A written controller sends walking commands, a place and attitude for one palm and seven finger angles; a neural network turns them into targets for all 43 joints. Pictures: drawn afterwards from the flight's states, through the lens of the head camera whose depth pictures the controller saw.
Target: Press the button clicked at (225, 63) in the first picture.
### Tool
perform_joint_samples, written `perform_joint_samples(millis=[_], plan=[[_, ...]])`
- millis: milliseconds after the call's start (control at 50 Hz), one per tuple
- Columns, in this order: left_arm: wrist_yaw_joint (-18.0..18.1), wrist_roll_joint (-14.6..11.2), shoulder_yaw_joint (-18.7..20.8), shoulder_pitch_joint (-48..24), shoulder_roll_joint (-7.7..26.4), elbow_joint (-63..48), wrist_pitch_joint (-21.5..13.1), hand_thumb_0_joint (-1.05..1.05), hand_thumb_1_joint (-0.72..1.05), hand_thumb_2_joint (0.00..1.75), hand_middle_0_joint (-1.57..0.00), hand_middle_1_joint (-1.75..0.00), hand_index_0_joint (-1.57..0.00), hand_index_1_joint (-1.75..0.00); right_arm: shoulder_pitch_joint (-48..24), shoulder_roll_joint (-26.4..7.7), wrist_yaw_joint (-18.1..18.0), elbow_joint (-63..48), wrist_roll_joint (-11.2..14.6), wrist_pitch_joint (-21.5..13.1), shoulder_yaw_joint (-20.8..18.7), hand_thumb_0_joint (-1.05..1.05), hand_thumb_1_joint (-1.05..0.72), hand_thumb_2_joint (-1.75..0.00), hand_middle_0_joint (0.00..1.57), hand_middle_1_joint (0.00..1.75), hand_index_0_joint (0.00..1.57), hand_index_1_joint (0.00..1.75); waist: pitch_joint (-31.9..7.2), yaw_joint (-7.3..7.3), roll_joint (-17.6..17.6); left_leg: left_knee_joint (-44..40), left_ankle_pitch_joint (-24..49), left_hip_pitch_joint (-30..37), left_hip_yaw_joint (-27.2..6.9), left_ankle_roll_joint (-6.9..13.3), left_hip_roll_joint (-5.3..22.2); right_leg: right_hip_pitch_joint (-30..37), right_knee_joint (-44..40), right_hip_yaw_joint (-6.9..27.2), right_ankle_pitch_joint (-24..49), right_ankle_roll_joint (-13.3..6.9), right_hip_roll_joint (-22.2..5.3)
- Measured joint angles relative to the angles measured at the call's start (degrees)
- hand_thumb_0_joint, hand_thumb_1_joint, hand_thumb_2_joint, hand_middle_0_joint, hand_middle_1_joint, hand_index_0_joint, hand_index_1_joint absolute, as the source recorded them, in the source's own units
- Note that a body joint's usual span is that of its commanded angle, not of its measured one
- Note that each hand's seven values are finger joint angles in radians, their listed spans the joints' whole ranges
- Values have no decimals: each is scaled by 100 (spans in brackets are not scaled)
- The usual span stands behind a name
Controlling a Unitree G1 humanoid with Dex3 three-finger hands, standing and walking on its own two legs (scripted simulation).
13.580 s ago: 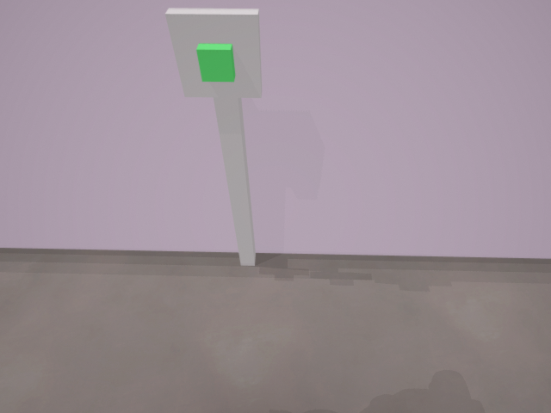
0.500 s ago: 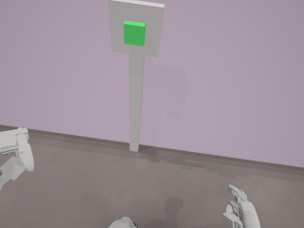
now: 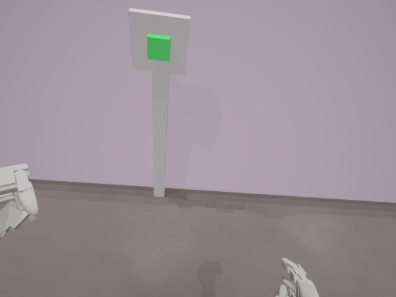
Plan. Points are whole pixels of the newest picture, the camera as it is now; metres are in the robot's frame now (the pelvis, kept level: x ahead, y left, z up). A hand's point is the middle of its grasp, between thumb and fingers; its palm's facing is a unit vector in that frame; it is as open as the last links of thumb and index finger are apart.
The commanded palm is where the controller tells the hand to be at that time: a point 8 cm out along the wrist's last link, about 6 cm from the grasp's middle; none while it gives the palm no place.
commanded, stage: stop stepping back and stand still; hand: left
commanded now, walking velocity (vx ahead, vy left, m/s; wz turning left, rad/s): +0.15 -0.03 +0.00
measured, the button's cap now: (159, 47) +0.78 +0.15 +0.15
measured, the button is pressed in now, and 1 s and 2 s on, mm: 0 0 0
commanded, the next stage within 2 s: let the arm hang, fingers relaxed in 0.90 s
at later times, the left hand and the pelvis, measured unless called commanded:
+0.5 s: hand (2, 244) +0.15 +0.25 +0.17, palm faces +0.35 -0.80 -0.48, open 3.1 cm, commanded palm +0.09 +0.30 +0.18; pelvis -0.04 +0.02 -0.01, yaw +0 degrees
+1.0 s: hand (0, 230) +0.17 +0.27 +0.16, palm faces +0.35 -0.82 -0.45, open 3.1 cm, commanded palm none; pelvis -0.02 +0.04 +0.00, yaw +0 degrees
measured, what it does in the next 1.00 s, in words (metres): steps on the spot: left foot, then right foot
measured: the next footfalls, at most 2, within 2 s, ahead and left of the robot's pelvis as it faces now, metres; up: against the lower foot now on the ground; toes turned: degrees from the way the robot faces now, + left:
left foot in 0.28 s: +0.03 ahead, +0.15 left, +0.00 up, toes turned +4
right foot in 0.46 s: +0.03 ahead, -0.07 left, +0.00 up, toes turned -4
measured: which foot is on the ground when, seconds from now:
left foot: down 0.00-0.06, up 0.08-0.26, down 0.28-1.00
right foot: down 0.00-0.30, up 0.32-0.44, down 0.46-1.00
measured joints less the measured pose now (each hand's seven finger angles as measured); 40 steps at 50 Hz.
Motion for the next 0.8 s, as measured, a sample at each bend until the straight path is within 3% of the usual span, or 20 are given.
perform_joint_samples(millis=[60, 100, 140, 180, 240, 280, 320, 380, 420, 460, 480, 520, 580, 640, 680, 740, 800], plan=[[-4, 61, -43, 511, 111, -262, 44, 2, 89, 90, -130, -150, -131, -150, 243, -42, 71, -222, -14, 22, 17, 2, -90, -90, 21, 30, 20, 30, -91, -51, 8, -167, -512, -36, 60, -149, 10, 353, -1078, -385, -14, -188, 75], [-69, 88, -57, 716, 187, -520, 32, 2, 89, 90, -130, -150, -131, -150, 246, -154, 88, -259, -27, 105, -34, 1, -90, -90, 21, 30, 20, 30, -117, 99, -69, 1282, -1135, -672, 92, -266, -52, 207, -1436, -315, 802, -377, -43], [-118, 110, -110, 673, 186, -558, -35, 1, 89, 90, -130, -150, -131, -150, 211, -263, 78, -43, -30, 215, -94, 1, -90, -90, 21, 30, 20, 30, -174, 234, -87, 2749, -1318, -1075, 69, -304, 15, 23, -1295, -358, 1296, -379, -141], [-80, 146, -125, 512, 110, -356, -129, 1, 89, 90, -131, -149, -131, -150, 246, -317, 23, 152, -33, 273, -124, 1, -90, -90, 21, 30, 20, 30, -326, 305, -135, 3108, -1323, -1013, 115, -247, 191, -19, -1334, -433, 1330, -283, -273], [59, 190, -149, 217, -138, 31, -122, 1, 89, 90, -131, -150, -132, -150, 309, -419, -95, 217, -17, 181, -171, 2, -90, -90, 21, 30, 20, 30, -442, 308, -118, 2025, -1492, -266, 161, -92, 448, -74, -1292, -581, 1464, -188, -472], [134, 196, -229, 29, -308, 135, -82, 1, 89, 90, -131, -150, -131, -150, 332, -565, -171, 111, -10, 48, -206, 2, -90, -90, 21, 30, 20, 30, -415, 215, 80, 924, -1561, 339, 44, -24, 588, -217, -943, -690, 1360, -71, -490], [166, 180, -246, -159, -323, 218, -66, 1, 89, 90, -131, -150, -131, -150, 198, -503, -199, 102, 16, -13, -246, 2, -90, -90, 20, 30, 20, 30, -221, 92, 28, 946, -1113, 327, 25, -182, 476, -396, -376, -527, 900, 6, -525], [121, 189, -140, -59, -181, 191, -44, 1, 89, 90, -131, -150, -131, -150, 124, -215, -91, 82, 5, -73, -186, 2, -90, -90, 20, 30, 20, 30, -128, -59, -40, 907, -1087, 409, 33, -236, 403, -657, 488, -315, 365, 34, -340], [99, 180, -88, 163, -61, 35, -72, 2, 89, 90, -130, -150, -131, -150, 186, -62, 14, 14, 10, -101, -90, 2, -90, -90, 20, 30, 20, 30, -110, -109, 14, 763, -1019, 478, -27, -275, 439, -552, 229, -416, 390, 47, -243], [85, 174, -18, 427, 76, -170, -116, 2, 89, 90, -130, -150, -131, -150, 270, 20, 92, -98, 9, -74, 12, 2, -90, -90, 20, 30, 20, 30, -120, -73, 65, 814, -1042, 430, -39, -317, 470, -256, -535, -524, 552, 8, -206], [73, 179, 12, 510, 126, -239, -153, 2, 89, 90, -130, -150, -131, -150, 279, 29, 117, -143, 7, -39, 35, 1, -90, -90, 20, 30, 20, 30, -112, -22, 110, 1004, -1198, 316, -37, -299, 490, -226, -762, -538, 923, -115, -182], [34, 170, -31, 497, 132, -251, -179, 1, 89, 90, -130, -150, -131, -150, 229, -13, 133, -81, 12, 58, 16, 1, -90, -90, 21, 30, 20, 30, -50, 78, 235, 1771, -1629, -2, -111, -226, 456, -282, -761, -601, 1447, -271, -161], [26, 150, -146, 360, -79, -41, -195, 1, 89, 90, -130, -149, -131, -150, 165, -132, 122, 176, 31, 175, -31, 1, -90, -90, 21, 30, 20, 30, -60, 214, 335, 2610, -1750, -270, -69, -183, 348, -171, -916, -622, 1395, -275, -185], [71, 146, -167, 343, -287, 80, -175, 1, 89, 90, -131, -149, -131, -150, 155, -226, 43, 223, 24, 176, -37, 2, -90, -90, 21, 30, 20, 30, -62, 251, 294, 1636, -1433, 117, 118, -108, 350, -56, -1052, -611, 1400, -196, -255], [95, 153, -215, 300, -375, 70, -184, 1, 89, 90, -131, -150, -131, -150, 139, -337, -25, 139, 7, 95, -84, 2, -90, -90, 21, 30, 20, 30, -12, 246, 384, 823, -1162, 436, 64, -53, 395, -68, -937, -672, 1319, -131, -239], [87, 180, -237, 183, -351, 162, -193, 1, 89, 90, -131, -150, -131, -150, -11, -311, -68, 117, 27, 56, -122, 2, -90, -90, 20, 30, 20, 30, 97, 301, 211, 703, -1085, 566, 179, -78, 259, -22, -897, -540, 1300, -40, -372], [54, 206, -204, 169, -260, 184, -210, 1, 89, 90, -130, -150, -131, -150, -125, -260, -48, -27, 40, -11, -99, 2, -90, -90, 20, 30, 20, 30, 130, 269, 185, 496, -994, 665, 198, -98, 232, 61, -1068, -516, 1337, -45, -384]])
